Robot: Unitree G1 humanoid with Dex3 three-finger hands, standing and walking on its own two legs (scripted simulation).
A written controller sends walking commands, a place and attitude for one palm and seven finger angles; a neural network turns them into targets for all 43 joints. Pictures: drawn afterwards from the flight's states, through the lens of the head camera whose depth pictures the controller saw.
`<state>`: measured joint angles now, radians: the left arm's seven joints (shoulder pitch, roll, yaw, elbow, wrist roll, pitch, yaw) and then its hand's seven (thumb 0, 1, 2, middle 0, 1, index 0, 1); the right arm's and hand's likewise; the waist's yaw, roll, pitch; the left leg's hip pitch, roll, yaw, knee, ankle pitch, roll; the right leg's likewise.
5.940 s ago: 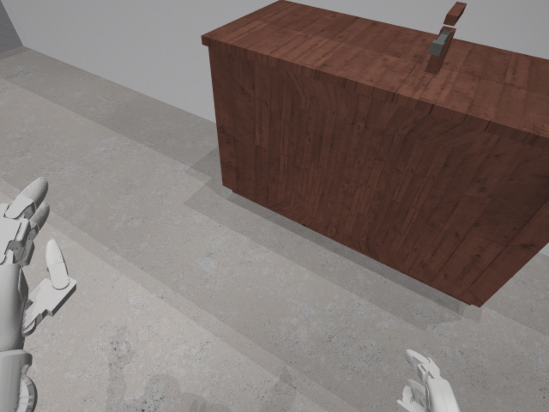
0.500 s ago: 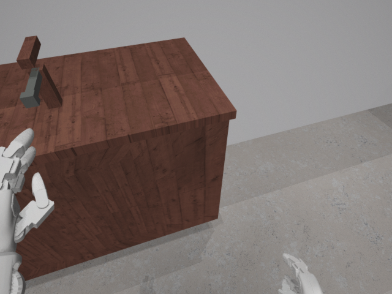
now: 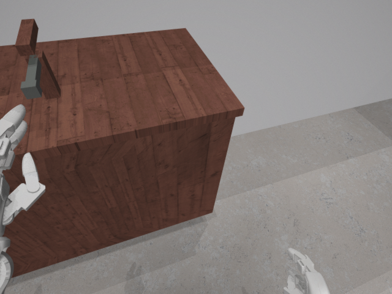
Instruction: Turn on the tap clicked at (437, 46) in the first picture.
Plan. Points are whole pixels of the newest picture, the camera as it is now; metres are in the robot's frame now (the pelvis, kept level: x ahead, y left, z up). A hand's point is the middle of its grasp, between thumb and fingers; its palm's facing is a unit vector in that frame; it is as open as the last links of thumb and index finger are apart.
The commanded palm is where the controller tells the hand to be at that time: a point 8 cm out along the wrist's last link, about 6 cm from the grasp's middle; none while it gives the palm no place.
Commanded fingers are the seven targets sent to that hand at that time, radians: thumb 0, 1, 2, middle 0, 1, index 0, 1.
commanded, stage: look again from close up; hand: left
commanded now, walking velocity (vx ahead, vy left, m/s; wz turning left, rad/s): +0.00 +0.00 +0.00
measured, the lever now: (31, 89) +0.46 +0.39 +0.15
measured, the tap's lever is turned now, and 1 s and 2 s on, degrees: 0 0 0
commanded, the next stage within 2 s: shuffle to correct the standing spot in 0.06 s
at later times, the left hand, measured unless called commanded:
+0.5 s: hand (44, 164) +0.27 +0.27 +0.16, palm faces +0.41 -0.84 -0.35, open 7.4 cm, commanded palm +0.21 +0.30 +0.18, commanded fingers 0.00 0.90 0.90 -0.20 -0.30 -0.20 -0.30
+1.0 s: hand (49, 154) +0.29 +0.27 +0.16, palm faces +0.41 -0.82 -0.39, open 7.4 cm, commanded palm +0.23 +0.30 +0.18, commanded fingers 0.00 0.90 0.90 -0.20 -0.30 -0.20 -0.30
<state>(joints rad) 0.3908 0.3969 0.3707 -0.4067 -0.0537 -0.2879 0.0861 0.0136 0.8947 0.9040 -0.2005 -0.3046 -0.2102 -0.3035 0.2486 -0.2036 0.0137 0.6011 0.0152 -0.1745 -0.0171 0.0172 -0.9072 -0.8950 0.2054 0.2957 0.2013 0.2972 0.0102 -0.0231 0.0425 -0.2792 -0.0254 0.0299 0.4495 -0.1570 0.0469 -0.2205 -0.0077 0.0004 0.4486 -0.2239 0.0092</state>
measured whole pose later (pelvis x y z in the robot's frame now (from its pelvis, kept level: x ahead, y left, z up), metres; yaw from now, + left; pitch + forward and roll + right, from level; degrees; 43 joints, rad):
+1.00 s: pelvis +0.07 +0.02 -0.02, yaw +1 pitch -1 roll -1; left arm 0.44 0.37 0.39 -0.45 -0.05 -0.24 0.11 0.01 0.89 0.90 -0.21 -0.31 -0.22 -0.30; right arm 0.23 -0.20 0.00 0.58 0.02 -0.05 -0.02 0.02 -0.91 -0.89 0.21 0.30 0.20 0.30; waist -0.01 0.01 0.01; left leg -0.28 -0.07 0.03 0.69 -0.40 0.09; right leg -0.21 -0.04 0.00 0.68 -0.43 0.01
